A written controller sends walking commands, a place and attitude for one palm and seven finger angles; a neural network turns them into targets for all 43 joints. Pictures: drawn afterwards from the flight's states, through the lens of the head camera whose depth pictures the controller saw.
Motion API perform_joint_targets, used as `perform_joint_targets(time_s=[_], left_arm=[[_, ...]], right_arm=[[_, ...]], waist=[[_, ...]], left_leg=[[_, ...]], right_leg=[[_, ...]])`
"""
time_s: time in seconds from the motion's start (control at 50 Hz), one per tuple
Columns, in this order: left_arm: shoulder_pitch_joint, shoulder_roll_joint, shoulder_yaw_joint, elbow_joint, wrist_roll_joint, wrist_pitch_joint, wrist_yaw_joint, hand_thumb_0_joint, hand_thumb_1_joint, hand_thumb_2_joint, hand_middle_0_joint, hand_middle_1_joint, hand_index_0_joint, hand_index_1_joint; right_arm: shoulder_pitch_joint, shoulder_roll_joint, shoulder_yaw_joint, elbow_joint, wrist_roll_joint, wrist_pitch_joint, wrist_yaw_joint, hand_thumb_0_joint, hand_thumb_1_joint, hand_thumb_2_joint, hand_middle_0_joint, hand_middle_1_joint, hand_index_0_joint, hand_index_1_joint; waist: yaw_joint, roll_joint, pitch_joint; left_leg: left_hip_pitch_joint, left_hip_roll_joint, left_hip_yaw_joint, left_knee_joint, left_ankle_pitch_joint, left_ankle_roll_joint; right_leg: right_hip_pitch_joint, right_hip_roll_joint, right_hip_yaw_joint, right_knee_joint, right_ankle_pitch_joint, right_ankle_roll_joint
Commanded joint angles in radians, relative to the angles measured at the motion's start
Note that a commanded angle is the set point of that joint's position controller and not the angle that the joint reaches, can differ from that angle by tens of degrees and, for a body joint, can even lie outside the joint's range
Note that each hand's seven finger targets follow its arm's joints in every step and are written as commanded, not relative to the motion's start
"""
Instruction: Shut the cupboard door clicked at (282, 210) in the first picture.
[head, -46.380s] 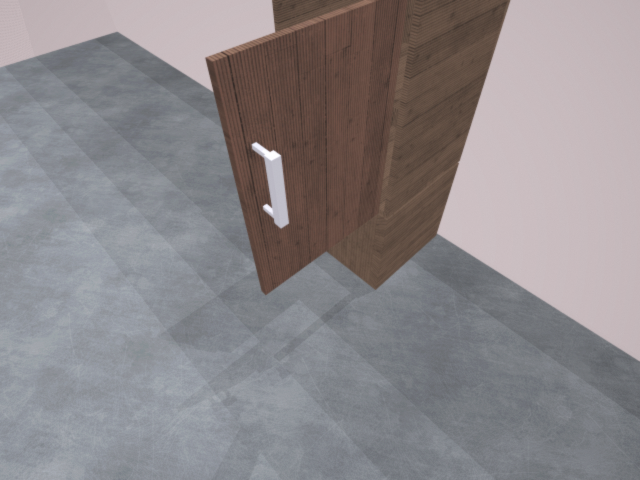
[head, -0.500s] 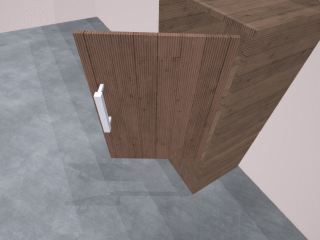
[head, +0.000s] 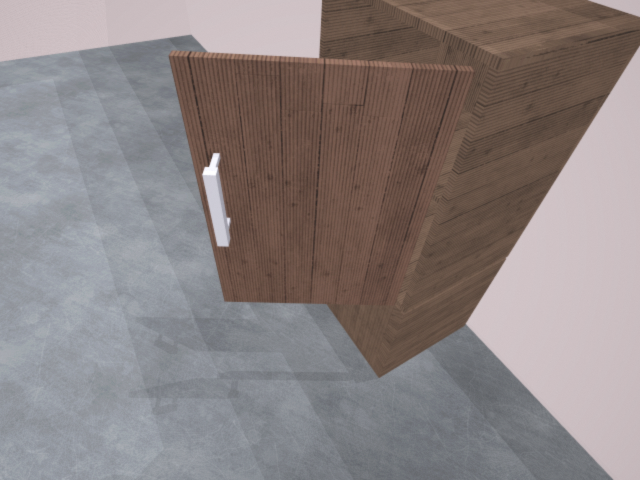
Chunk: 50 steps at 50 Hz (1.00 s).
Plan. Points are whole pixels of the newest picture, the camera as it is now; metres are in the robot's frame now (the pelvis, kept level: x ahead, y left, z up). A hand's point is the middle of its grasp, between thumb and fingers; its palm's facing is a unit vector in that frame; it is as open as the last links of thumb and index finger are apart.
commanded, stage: come to a stop and stand still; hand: left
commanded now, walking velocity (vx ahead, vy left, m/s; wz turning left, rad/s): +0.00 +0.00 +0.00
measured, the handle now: (219, 201) +0.55 +0.21 +0.02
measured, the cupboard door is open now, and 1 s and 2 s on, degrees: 59 59 59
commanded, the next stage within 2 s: look again from close up in 1.42 s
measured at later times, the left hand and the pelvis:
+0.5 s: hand out of the picture -0.09 +0.18 -0.19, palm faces +0.09 -0.99 -0.15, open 7.4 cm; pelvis -0.05 +0.02 -0.01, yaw +1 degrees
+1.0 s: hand out of the picture -0.15 +0.20 -0.16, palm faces +0.02 -0.98 -0.20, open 7.3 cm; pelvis -0.13 +0.03 +0.01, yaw -2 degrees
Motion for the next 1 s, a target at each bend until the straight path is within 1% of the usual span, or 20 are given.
perform_joint_targets(time_s=[0.0, 0.22, 0.32, 0.36, 0.4, 0.42, 0.46, 0.48, 0.5, 0.52, 0.56, 0.62, 0.72, 0.8, 0.82, 0.84, 0.86, 0.88, 0.9, 0.98], left_arm=[[0.028, 0.099, 0.023, -0.04, 0.005, -0.031, 0.01, 0.0, 0.9, 0.9, -0.2, -0.3, -0.2, -0.3], [0.132, 0.04, 0.027, 0.041, 0.014, -0.023, 0.006, 0.0, 0.9, 0.9, -0.2, -0.3, -0.2, -0.3], [0.159, 0.041, 0.038, 0.051, 0.018, -0.014, 0.004, 0.0, 0.9, 0.9, -0.2, -0.3, -0.2, -0.3], [0.113, 0.068, 0.048, 0.041, 0.015, -0.013, 0.006, 0.0, 0.9, 0.9, -0.2, -0.3, -0.2, -0.3], [-0.065, 0.128, 0.07, -0.012, 0.011, -0.009, 0.019, 0.0, 0.9, 0.9, -0.2, -0.3, -0.2, -0.3], [-0.179, 0.156, 0.083, -0.044, 0.012, -0.009, 0.025, 0.0, 0.9, 0.9, -0.2, -0.3, -0.2, -0.3], [-0.231, 0.164, 0.085, -0.064, 0.013, -0.018, 0.027, 0.0, 0.9, 0.9, -0.2, -0.3, -0.2, -0.3], [-0.144, 0.134, 0.075, -0.05, 0.01, -0.013, 0.024, 0.0, 0.9, 0.9, -0.2, -0.3, -0.2, -0.3], [-0.062, 0.068, 0.065, -0.039, 0.003, -0.007, 0.02, 0.0, 0.9, 0.9, -0.2, -0.3, -0.2, -0.3], [-0.035, 0.046, 0.062, -0.032, 0.002, -0.006, 0.018, 0.0, 0.9, 0.9, -0.2, -0.3, -0.2, -0.3], [0.027, 0.042, 0.067, 0.015, 0.01, 0.013, 0.008, 0.0, 0.9, 0.9, -0.2, -0.3, -0.2, -0.3], [0.058, 0.041, 0.066, 0.037, 0.007, 0.009, 0.001, 0.0, 0.9, 0.9, -0.2, -0.3, -0.2, -0.3], [0.028, 0.055, 0.059, -0.006, 0.003, 0.01, -0.01, 0.0, 0.9, 0.9, -0.2, -0.3, -0.2, -0.3], [0.198, 0.042, 0.056, 0.049, -0.009, 0.011, -0.012, 0.0, 0.9, 0.9, -0.2, -0.3, -0.2, -0.3], [0.234, 0.063, 0.064, 0.06, -0.006, 0.008, -0.004, 0.0, 0.9, 0.9, -0.2, -0.3, -0.2, -0.3], [0.236, 0.128, 0.076, 0.059, 0.005, 0.005, 0.009, 0.0, 0.9, 0.9, -0.2, -0.3, -0.2, -0.3], [0.09, 0.135, 0.073, 0.01, 0.004, -0.006, 0.022, 0.0, 0.9, 0.9, -0.2, -0.3, -0.2, -0.3], [-0.025, 0.141, 0.074, -0.025, 0.002, -0.018, 0.02, 0.0, 0.9, 0.9, -0.2, -0.3, -0.2, -0.3], [-0.069, 0.135, 0.074, -0.03, -0.008, -0.041, 0.019, 0.0, 0.9, 0.9, -0.2, -0.3, -0.2, -0.3], [0.01, 0.112, 0.066, 0.004, 0.0, -0.078, 0.009, 0.0, 0.9, 0.9, -0.2, -0.3, -0.2, -0.3]], right_arm=[[0.016, -0.111, -0.025, -0.038, 0.001, -0.031, -0.014, 0.0, -0.9, -0.9, 0.2, 0.3, 0.2, 0.3], [-0.021, -0.117, -0.04, 0.002, 0.004, -0.018, -0.021, 0.0, -0.9, -0.9, 0.2, 0.3, 0.2, 0.3], [-0.04, -0.102, -0.045, -0.002, 0.003, -0.005, -0.021, 0.0, -0.9, -0.9, 0.2, 0.3, 0.2, 0.3], [-0.007, -0.074, -0.047, 0.005, 0.002, 0.005, -0.019, 0.0, -0.9, -0.9, 0.2, 0.3, 0.2, 0.3], [0.116, -0.071, -0.07, 0.038, 0.002, 0.021, -0.023, 0.0, -0.9, -0.9, 0.2, 0.3, 0.2, 0.3], [0.181, -0.087, -0.08, 0.063, 0.006, 0.02, -0.023, 0.0, -0.9, -0.9, 0.2, 0.3, 0.2, 0.3], [0.215, -0.081, -0.066, 0.068, 0.015, -0.011, -0.014, 0.0, -0.9, -0.9, 0.2, 0.3, 0.2, 0.3], [0.179, -0.075, -0.053, 0.054, 0.011, -0.03, -0.01, 0.0, -0.9, -0.9, 0.2, 0.3, 0.2, 0.3], [0.128, -0.11, -0.054, 0.03, -0.003, -0.046, -0.016, 0.0, -0.9, -0.9, 0.2, 0.3, 0.2, 0.3], [0.057, -0.132, -0.048, -0.009, -0.004, -0.051, -0.03, 0.0, -0.9, -0.9, 0.2, 0.3, 0.2, 0.3], [-0.081, -0.115, -0.034, -0.031, -0.005, -0.043, -0.033, 0.0, -0.9, -0.9, 0.2, 0.3, 0.2, 0.3], [-0.086, -0.119, -0.029, -0.036, -0.004, -0.051, -0.032, 0.0, -0.9, -0.9, 0.2, 0.3, 0.2, 0.3], [0.051, -0.145, -0.05, 0.007, -0.013, -0.033, -0.037, 0.0, -0.9, -0.9, 0.2, 0.3, 0.2, 0.3], [0.063, -0.149, -0.059, 0.027, -0.016, -0.012, -0.033, 0.0, -0.9, -0.9, 0.2, 0.3, 0.2, 0.3], [0.064, -0.112, -0.056, 0.025, -0.004, -0.006, -0.031, 0.0, -0.9, -0.9, 0.2, 0.3, 0.2, 0.3], [0.035, -0.05, -0.045, 0.005, 0.009, -0.006, -0.031, 0.0, -0.9, -0.9, 0.2, 0.3, 0.2, 0.3], [-0.01, -0.096, -0.057, -0.018, -0.001, -0.008, -0.023, 0.0, -0.9, -0.9, 0.2, 0.3, 0.2, 0.3], [-0.001, -0.109, -0.062, -0.032, -0.004, -0.005, -0.011, 0.0, -0.9, -0.9, 0.2, 0.3, 0.2, 0.3], [0.028, -0.086, -0.061, -0.012, -0.005, -0.003, -0.002, 0.0, -0.9, -0.9, 0.2, 0.3, 0.2, 0.3], [0.025, -0.089, -0.062, -0.022, 0.004, -0.022, 0.015, 0.0, -0.9, -0.9, 0.2, 0.3, 0.2, 0.3]], waist=[[0.002, 0.045, 0.025], [0.028, 0.073, 0.042], [0.031, -0.01, 0.068], [0.0, -0.123, 0.071], [-0.091, -0.225, 0.008], [-0.134, -0.227, -0.009], [-0.135, -0.12, 0.04], [-0.081, 0.033, 0.082], [-0.034, 0.31, 0.143], [0.0, 0.334, 0.188], [0.068, 0.21, 0.095], [0.072, 0.046, 0.085], [-0.004, 0.154, 0.05], [0.036, 0.058, 0.041], [0.04, -0.048, 0.034], [0.045, -0.287, 0.083], [0.009, -0.231, 0.211], [-0.052, -0.087, 0.175], [-0.068, -0.066, 0.107], [-0.027, -0.092, 0.12]], left_leg=[[-0.016, 0.121, -0.183, -0.204, -0.312, -0.007], [-0.098, 0.134, -0.203, -0.294, -0.438, -0.008], [-0.102, 0.083, -0.153, -0.227, -0.435, -0.025], [0.026, 0.013, -0.075, -0.014, -0.312, -0.046], [0.281, -0.023, -0.01, 0.393, -0.165, -0.058], [0.335, 0.003, -0.042, 0.465, -0.168, -0.05], [0.278, 0.058, -0.072, 0.14, -0.212, -0.033], [0.195, 0.068, -0.111, -0.134, -0.27, -0.031], [0.072, 0.203, -0.39, -0.35, -0.414, -0.016], [-0.081, 0.313, -0.509, -0.444, -0.409, 0.043], [-0.259, 0.289, -0.427, -0.475, -0.539, 0.082], [-0.183, 0.253, -0.358, -0.443, -0.433, 0.077], [0.05, 0.26, -0.346, -0.484, -0.513, 0.044], [-0.011, 0.173, -0.21, -0.417, -0.407, -0.039], [-0.097, 0.1, -0.106, -0.248, -0.319, -0.094], [-0.235, -0.024, 0.034, 0.064, -0.26, -0.12], [-0.308, 0.034, -0.02, 0.289, -0.231, -0.082], [-0.259, 0.05, -0.049, 0.418, -0.194, -0.08], [-0.211, 0.069, -0.051, 0.459, -0.154, -0.08], [-0.246, 0.091, -0.024, 0.426, -0.078, -0.069]], right_leg=[[-0.022, -0.069, 0.096, -0.124, -0.227, -0.037], [0.064, -0.026, 0.043, -0.058, -0.167, -0.021], [0.01, -0.046, 0.099, -0.115, -0.267, -0.038], [-0.163, -0.122, 0.203, -0.26, -0.421, -0.071], [-0.424, -0.249, 0.301, -0.422, -0.523, -0.134], [-0.476, -0.266, 0.261, -0.41, -0.447, -0.126], [-0.352, -0.195, 0.17, -0.24, -0.32, -0.079], [-0.28, -0.122, 0.128, -0.05, -0.308, -0.056], [-0.279, -0.01, 0.047, 0.195, -0.26, -0.017], [-0.238, 0.002, 0.061, 0.319, -0.214, 0.0], [-0.034, -0.013, 0.099, 0.502, -0.122, 0.004], [-0.074, -0.019, 0.096, 0.557, -0.071, 0.014], [-0.038, 0.002, -0.003, 0.242, -0.25, -0.014], [0.303, 0.066, -0.06, -0.242, -0.194, -0.058], [0.392, -0.026, 0.059, -0.338, -0.205, -0.106], [0.352, -0.232, 0.344, -0.448, -0.398, -0.191], [0.157, -0.364, 0.412, -0.512, -0.413, -0.25], [0.101, -0.352, 0.354, -0.493, -0.308, -0.255], [0.076, -0.309, 0.326, -0.475, -0.323, -0.223], [0.191, -0.246, 0.217, -0.399, -0.177, -0.189]])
